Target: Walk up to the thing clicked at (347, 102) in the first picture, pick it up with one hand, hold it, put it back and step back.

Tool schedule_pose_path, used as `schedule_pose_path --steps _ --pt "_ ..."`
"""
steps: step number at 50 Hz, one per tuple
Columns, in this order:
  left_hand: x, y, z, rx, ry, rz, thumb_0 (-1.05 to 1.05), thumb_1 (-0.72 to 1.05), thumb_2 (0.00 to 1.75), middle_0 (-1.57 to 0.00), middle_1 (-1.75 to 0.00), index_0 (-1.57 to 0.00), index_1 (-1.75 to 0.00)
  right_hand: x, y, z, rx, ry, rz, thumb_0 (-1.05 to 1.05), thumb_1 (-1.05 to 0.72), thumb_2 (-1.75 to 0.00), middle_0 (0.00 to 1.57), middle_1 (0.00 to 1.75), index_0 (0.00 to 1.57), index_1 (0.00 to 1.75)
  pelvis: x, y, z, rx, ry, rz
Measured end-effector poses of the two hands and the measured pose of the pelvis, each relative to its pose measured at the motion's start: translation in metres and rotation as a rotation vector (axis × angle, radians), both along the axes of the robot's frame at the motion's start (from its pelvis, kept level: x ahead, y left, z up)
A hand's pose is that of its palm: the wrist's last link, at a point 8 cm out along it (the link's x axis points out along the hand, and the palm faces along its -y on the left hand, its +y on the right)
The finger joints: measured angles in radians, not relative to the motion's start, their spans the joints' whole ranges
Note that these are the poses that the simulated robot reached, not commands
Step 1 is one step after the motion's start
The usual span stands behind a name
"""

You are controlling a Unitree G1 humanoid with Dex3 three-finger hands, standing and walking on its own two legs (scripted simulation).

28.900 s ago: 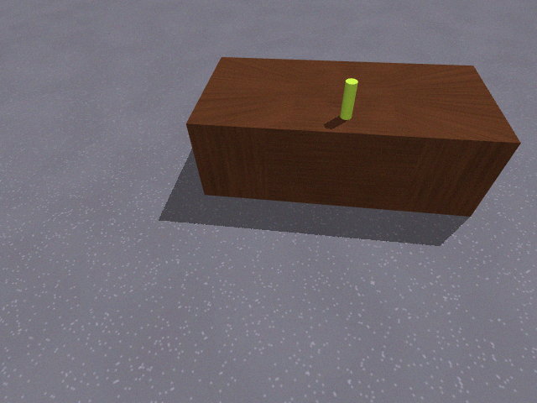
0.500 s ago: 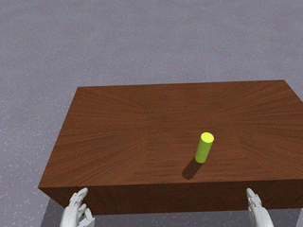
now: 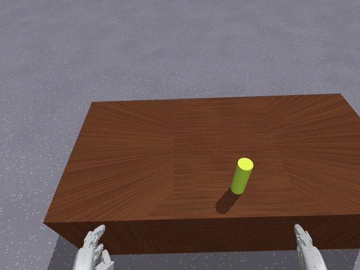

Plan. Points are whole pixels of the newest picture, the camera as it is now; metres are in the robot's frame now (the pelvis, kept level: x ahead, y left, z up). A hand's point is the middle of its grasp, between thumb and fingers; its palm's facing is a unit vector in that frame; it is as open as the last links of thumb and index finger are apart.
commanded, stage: home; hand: right
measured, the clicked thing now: (241, 177) +0.47 -0.17 -0.19
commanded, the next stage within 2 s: stand in 1.08 s
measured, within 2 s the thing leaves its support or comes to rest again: neither
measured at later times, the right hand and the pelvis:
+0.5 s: hand (282, 262) +0.18 -0.19 -0.06, palm faces +0.11 +0.95 -0.28, open 17.4 cm; pelvis +0.01 +0.00 +0.00, yaw +0 degrees
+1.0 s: hand (281, 264) +0.17 -0.18 -0.06, palm faces +0.11 +0.95 -0.28, open 17.4 cm; pelvis +0.01 +0.00 +0.00, yaw +0 degrees
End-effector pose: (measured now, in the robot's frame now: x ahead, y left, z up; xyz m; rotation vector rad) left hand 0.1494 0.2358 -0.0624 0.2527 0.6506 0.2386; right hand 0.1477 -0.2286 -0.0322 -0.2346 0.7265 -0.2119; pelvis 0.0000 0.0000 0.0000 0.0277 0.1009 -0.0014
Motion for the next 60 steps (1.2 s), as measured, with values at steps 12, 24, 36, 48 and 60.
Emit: schedule_pose_path --steps 12,24,36,48,60 --pt "0.012 -0.004 0.002 0.008 -0.005 -0.007 0.01 0.9 0.9 -0.21 -0.31 -0.21 -0.31 0.008 -0.005 0.0 0.006 0.01 -0.003 0.0 0.52 -0.06 0.06 0.05 0.06 0.05 0.009 -0.004 0.0 0.006 0.008 -0.001" --pt "0.013 -0.006 0.003 0.001 -0.003 -0.011 0.01 0.9 0.9 -0.21 -0.31 -0.21 -0.31 0.01 -0.005 -0.001 0.008 0.021 -0.004 0.0 0.53 -0.05 0.06 0.05 0.06 0.05 0.01 -0.005 0.0 0.009 0.01 -0.001" --pt "0.008 -0.002 0.0 0.004 0.004 -0.002 0.01 0.9 0.9 -0.21 -0.31 -0.21 -0.31 0.008 -0.002 -0.001 0.008 0.024 -0.004 0.0 0.53 -0.06 0.06 0.05 0.06 0.05 0.008 -0.002 -0.001 0.005 0.013 0.002" --pt "0.008 0.0 0.0 0.01 -0.004 0.002 0.01 0.9 0.9 -0.21 -0.31 -0.21 -0.31 0.006 -0.002 -0.001 0.005 0.023 -0.007 0.0 0.52 -0.06 0.06 0.05 0.06 0.05 0.007 -0.001 -0.002 0.004 0.013 -0.001" --pt "0.007 -0.001 -0.003 0.044 0.045 -0.071 0.01 0.9 0.9 -0.21 -0.31 -0.21 -0.31 0.006 -0.006 -0.008 -0.028 0.014 0.052 0.0 0.52 -0.06 0.06 0.05 0.06 0.05 0.003 -0.002 0.0 -0.005 -0.021 0.003"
